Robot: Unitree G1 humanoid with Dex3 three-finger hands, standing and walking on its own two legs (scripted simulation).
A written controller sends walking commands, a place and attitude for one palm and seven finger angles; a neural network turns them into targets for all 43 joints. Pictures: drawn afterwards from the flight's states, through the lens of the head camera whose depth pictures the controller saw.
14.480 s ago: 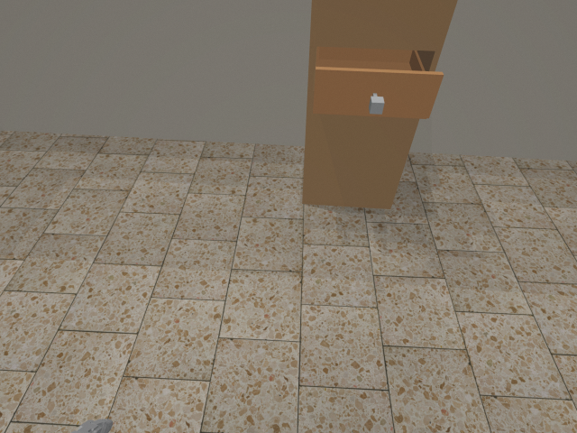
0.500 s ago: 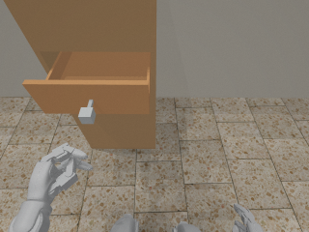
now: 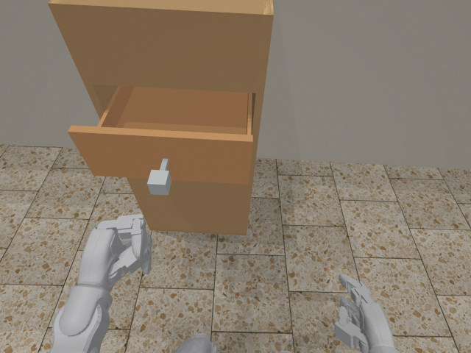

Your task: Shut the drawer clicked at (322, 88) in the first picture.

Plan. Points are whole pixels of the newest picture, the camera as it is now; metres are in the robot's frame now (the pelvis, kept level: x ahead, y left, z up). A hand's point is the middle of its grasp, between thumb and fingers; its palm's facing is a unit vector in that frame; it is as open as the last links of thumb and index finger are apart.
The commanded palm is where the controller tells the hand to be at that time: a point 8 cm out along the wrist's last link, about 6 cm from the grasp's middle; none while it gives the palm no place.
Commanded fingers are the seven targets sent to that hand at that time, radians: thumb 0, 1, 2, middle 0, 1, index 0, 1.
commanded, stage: raise the hand and make a fist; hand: left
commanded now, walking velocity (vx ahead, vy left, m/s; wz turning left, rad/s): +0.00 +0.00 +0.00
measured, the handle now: (161, 175) +0.47 +0.19 -0.03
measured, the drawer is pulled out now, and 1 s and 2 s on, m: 0.16 0.16 0.16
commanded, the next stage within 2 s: bring the fist close to the handle in 0.56 s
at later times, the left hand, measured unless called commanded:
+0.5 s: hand (151, 240) +0.27 +0.15 +0.07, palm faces -0.02 -1.00 -0.05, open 3.3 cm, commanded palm +0.25 +0.20 +0.08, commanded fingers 0.00 0.90 0.90 -1.40 -1.60 -1.40 -1.60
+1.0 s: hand (157, 233) +0.30 +0.15 +0.04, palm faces -0.02 -1.00 -0.04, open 3.3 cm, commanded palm +0.28 +0.21 +0.04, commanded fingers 0.00 0.90 0.90 -1.40 -1.60 -1.40 -1.60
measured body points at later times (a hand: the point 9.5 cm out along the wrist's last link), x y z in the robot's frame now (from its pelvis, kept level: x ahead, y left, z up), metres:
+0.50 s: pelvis +0.01 -0.02 +0.01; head +0.05 -0.02 +0.46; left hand +0.27 +0.20 +0.07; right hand +0.16 -0.27 -0.07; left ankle +0.03 +0.09 -0.68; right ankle -0.01 -0.12 -0.68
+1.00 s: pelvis +0.00 -0.04 -0.01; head +0.06 -0.04 +0.44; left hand +0.29 +0.21 +0.04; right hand +0.16 -0.28 -0.10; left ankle +0.03 +0.09 -0.68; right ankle -0.01 -0.12 -0.68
